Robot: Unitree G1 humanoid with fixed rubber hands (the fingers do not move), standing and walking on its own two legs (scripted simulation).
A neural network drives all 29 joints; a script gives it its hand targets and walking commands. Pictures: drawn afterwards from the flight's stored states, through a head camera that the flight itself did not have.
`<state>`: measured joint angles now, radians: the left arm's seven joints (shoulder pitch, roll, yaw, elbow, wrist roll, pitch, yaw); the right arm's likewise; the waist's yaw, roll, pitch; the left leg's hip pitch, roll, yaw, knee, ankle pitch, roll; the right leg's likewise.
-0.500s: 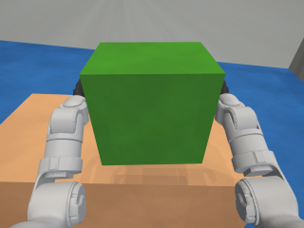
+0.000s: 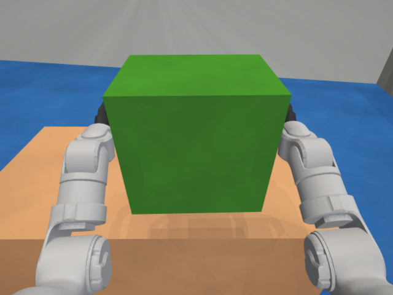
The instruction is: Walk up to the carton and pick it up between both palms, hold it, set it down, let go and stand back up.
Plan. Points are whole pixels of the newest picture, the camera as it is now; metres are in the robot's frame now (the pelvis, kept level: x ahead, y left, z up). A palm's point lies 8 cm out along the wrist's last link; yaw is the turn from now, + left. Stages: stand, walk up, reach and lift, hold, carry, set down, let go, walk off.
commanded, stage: hold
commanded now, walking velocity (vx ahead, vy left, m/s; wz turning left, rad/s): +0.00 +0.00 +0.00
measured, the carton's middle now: (196, 133) +0.38 +0.02 +0.21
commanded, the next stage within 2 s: none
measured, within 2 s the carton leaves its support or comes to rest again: neither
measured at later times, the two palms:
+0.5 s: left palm (104, 131) +0.36 +0.20 +0.22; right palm (284, 127) +0.37 -0.15 +0.23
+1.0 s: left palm (102, 133) +0.36 +0.21 +0.22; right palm (282, 125) +0.37 -0.15 +0.24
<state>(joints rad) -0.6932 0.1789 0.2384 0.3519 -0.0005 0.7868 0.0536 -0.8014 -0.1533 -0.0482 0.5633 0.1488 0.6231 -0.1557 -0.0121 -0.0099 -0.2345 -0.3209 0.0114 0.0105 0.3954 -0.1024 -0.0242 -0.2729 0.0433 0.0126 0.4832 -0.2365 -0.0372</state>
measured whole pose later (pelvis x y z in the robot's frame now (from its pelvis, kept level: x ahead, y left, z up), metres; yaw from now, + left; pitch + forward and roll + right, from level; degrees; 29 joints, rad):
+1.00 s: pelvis +0.00 +0.00 +0.00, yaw +0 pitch +2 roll +1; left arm -0.69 0.18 0.24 0.35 0.00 0.79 0.05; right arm -0.80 -0.15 -0.05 0.56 0.15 0.63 -0.16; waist -0.01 -0.04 -0.23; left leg -0.32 0.01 0.01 0.39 -0.10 -0.02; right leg -0.27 0.04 0.01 0.48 -0.24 -0.04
